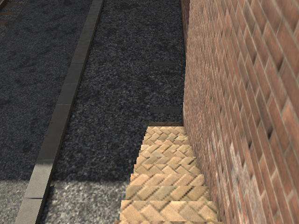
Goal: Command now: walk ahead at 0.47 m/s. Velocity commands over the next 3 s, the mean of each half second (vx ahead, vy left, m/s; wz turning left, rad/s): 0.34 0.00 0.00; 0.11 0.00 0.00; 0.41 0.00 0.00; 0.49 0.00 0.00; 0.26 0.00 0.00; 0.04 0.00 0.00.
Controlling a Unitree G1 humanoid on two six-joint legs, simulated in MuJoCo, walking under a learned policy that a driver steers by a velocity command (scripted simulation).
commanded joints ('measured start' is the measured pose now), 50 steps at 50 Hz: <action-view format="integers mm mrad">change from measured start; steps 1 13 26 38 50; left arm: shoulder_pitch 30 96 161 228 263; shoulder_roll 130 140 118 97 69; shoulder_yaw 25 29 44 47 44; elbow -42 -4 80 88 72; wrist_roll -1 1 14 23 17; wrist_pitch -11 -6 8 8 4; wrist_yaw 0 -4 -12 -22 0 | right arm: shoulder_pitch -32 29 105 153 113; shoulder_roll -69 -83 -87 -83 -70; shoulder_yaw -13 -14 -27 -29 -28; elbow -85 -73 -5 27 -1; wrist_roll -2 -5 -3 5 4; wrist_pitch -12 -5 3 14 6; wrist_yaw -4 6 13 14 2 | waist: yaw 2 8 12 12 17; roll -22 -10 -7 -7 9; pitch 2 17 21 61 81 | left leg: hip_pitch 16 52 0 -76 -142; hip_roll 86 129 125 94 70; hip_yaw -51 -76 -57 -44 -54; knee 23 -42 -91 -103 -136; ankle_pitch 479 559 457 346 85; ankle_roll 2 -26 -20 9 22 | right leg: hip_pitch -60 -11 23 -42 -74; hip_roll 10 -16 -5 19 43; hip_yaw -28 16 -7 -22 -44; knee -52 -164 -220 -206 -149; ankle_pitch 262 340 224 119 8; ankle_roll -22 -19 -7 7 -12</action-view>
